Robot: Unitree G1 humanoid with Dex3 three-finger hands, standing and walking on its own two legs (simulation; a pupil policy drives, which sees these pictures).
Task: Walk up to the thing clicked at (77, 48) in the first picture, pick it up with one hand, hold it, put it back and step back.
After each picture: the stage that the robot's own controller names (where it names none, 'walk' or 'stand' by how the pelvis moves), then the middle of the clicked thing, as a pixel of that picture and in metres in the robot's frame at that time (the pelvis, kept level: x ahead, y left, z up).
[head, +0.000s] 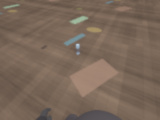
stand; (77, 49) +1.36 +0.28 -0.66
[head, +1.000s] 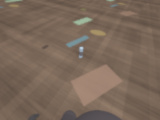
walk; (81, 52) +1.26 +0.14 -0.64
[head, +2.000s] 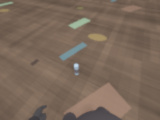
walk; (76, 69) +0.77 +0.19 -0.64
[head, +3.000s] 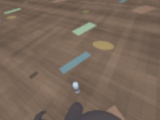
walk; (76, 88) +0.46 +0.23 -0.64
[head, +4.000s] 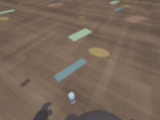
stand; (72, 98) +0.37 +0.20 -0.65
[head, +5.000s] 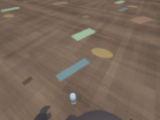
stand; (73, 98) +0.35 +0.18 -0.66
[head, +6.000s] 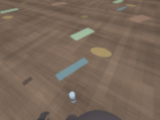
stand; (72, 97) +0.37 +0.20 -0.66
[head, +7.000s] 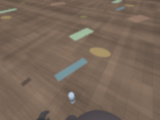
stand; (71, 98) +0.36 +0.21 -0.66
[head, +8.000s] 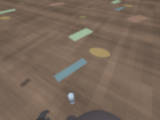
go down; (71, 98) +0.36 +0.21 -0.66
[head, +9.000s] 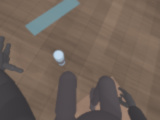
go down; (60, 59) +0.43 +0.25 -0.29
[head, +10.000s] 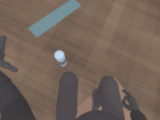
approach; (61, 59) +0.43 +0.25 -0.27
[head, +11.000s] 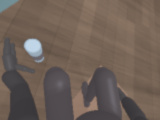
close in; (36, 53) +0.41 +0.29 -0.16
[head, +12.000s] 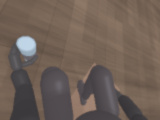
close; (29, 52) +0.41 +0.30 -0.16
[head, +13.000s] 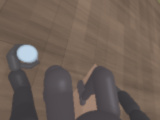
lift; (30, 56) +0.36 +0.30 -0.16
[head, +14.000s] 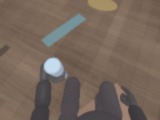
lift; (58, 71) +0.31 +0.21 +0.00
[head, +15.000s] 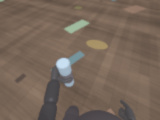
hold; (66, 74) +0.32 +0.17 +0.03
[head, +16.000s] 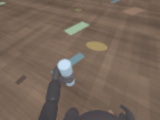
hold; (67, 74) +0.32 +0.16 +0.03
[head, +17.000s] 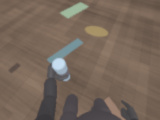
crouch; (62, 71) +0.34 +0.19 -0.02
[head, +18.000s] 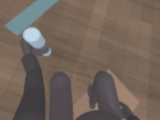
lower; (40, 45) +0.47 +0.27 -0.06
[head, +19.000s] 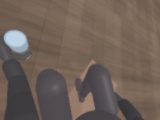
lower; (21, 48) +0.43 +0.31 -0.16
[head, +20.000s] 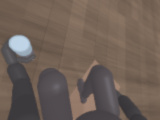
lower; (25, 51) +0.41 +0.30 -0.16
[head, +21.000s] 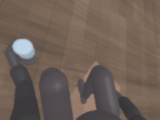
lower; (28, 53) +0.39 +0.30 -0.16
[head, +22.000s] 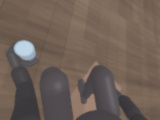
lower; (29, 55) +0.39 +0.30 -0.16
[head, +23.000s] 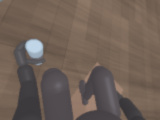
open; (36, 54) +0.40 +0.27 -0.16
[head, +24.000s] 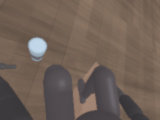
stand; (37, 52) +0.39 +0.27 -0.16
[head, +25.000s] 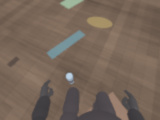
walk; (70, 78) +0.39 +0.20 -0.47
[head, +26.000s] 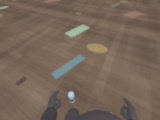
stand; (71, 97) +0.35 +0.19 -0.60
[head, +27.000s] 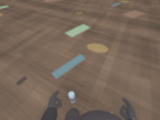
stand; (72, 97) +0.35 +0.19 -0.60
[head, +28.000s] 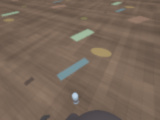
stand; (75, 98) +0.37 +0.17 -0.65
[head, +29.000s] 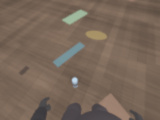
walk; (75, 82) +0.44 +0.15 -0.63
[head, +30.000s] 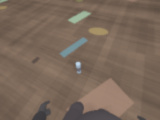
walk; (78, 67) +0.73 +0.21 -0.63
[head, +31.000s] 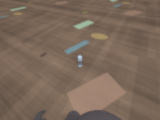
stand; (80, 61) +1.03 +0.21 -0.63
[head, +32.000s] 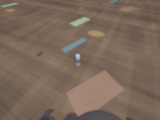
stand; (77, 60) +1.02 +0.22 -0.65
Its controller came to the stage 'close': yes
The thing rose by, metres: 0.68
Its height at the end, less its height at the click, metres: +0.00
